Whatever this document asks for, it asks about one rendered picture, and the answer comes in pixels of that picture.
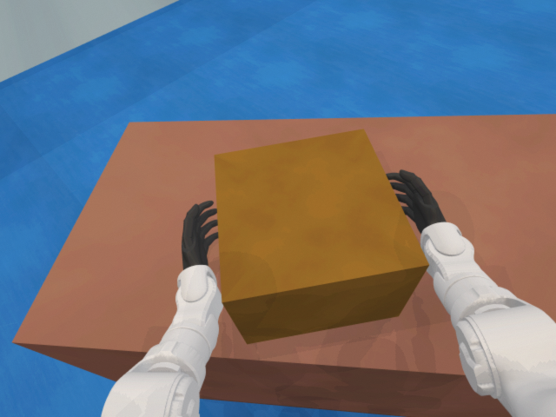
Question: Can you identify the right robot forearm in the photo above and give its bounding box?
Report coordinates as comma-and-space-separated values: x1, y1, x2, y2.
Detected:
420, 222, 556, 329

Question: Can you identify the pedestal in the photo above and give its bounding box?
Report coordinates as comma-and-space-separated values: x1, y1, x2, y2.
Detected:
12, 114, 556, 417

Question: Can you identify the robot right upper arm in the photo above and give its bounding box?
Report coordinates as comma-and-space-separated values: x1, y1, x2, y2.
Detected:
455, 305, 556, 417

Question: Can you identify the robot left upper arm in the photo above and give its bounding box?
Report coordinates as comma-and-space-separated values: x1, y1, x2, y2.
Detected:
103, 372, 200, 417

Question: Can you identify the carton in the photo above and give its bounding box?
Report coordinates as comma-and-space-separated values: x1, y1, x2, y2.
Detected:
215, 129, 429, 344

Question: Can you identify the robot left hand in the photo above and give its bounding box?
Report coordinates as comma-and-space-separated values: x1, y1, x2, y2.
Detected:
182, 201, 218, 270

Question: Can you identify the left robot forearm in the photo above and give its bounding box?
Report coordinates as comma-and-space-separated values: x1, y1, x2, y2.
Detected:
101, 265, 223, 417

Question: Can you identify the robot right hand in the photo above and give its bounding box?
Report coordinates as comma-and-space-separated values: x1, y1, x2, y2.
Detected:
386, 169, 446, 233

